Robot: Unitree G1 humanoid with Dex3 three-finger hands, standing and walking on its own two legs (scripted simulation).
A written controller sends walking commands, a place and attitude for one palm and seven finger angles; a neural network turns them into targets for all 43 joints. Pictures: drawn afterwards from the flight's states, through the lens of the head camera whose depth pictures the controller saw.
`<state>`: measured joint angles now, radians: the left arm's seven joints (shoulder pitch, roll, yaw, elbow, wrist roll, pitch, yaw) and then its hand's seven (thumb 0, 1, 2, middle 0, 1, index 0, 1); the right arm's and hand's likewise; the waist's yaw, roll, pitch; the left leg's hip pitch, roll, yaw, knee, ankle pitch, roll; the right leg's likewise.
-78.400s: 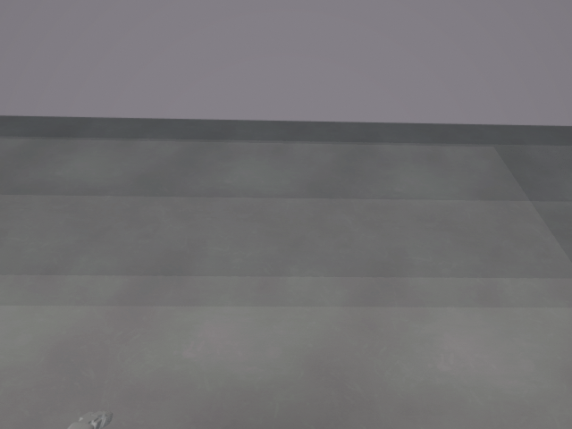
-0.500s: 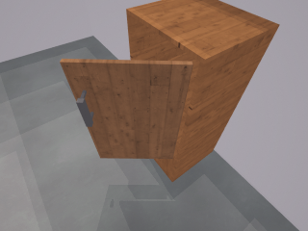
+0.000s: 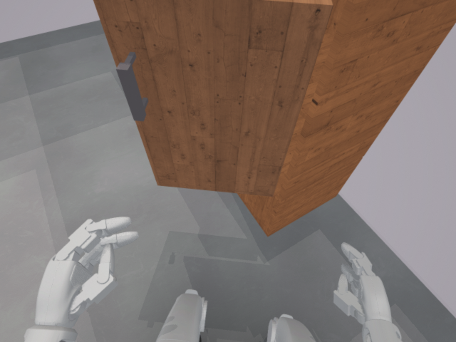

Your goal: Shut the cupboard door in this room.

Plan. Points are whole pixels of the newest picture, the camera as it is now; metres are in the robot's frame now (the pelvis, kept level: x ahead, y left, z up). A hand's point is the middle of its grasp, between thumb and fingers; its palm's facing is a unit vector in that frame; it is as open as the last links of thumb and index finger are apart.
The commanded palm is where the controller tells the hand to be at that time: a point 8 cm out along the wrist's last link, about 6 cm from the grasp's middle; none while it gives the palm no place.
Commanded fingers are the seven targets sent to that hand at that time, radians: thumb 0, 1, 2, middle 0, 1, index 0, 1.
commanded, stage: raise the hand and make a fist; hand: left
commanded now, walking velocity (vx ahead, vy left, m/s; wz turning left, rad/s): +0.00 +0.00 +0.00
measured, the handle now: (135, 87) +0.55 +0.27 +0.10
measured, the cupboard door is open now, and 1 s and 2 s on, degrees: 54 54 54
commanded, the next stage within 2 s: bring the fist close to the handle in 1.36 s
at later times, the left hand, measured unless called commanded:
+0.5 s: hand (108, 252) +0.22 +0.21 +0.08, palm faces +0.02 -1.00 -0.02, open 3.4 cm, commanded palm +0.20 +0.26 +0.09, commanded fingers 0.00 0.90 0.90 -1.17 -1.36 -1.17 -1.36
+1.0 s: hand (104, 228) +0.25 +0.21 +0.10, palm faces +0.03 -1.00 -0.04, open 3.1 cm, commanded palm +0.22 +0.26 +0.11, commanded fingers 0.00 0.90 0.90 -1.30 -1.50 -1.30 -1.50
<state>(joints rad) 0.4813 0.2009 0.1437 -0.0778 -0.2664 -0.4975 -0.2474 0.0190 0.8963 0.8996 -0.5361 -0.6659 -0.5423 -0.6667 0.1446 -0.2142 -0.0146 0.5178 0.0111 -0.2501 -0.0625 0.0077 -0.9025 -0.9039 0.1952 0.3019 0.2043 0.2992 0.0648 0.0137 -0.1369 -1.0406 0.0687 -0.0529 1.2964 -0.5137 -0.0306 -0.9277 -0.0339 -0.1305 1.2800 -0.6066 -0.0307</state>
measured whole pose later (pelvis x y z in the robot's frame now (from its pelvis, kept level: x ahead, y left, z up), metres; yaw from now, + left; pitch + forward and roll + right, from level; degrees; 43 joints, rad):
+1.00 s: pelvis +0.02 +0.03 +0.04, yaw +0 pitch +12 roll -3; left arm 0.38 0.24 0.15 -0.08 -0.26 -0.32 -0.19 0.02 0.90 0.90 -1.29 -1.49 -1.30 -1.49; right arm 0.26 -0.23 0.03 0.50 0.01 -0.16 -0.06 0.01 -0.90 -0.90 0.20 0.30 0.21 0.30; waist 0.00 0.03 -0.13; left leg -0.85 0.05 -0.01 1.11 -0.47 0.01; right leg -0.74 -0.04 -0.10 1.06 -0.53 0.01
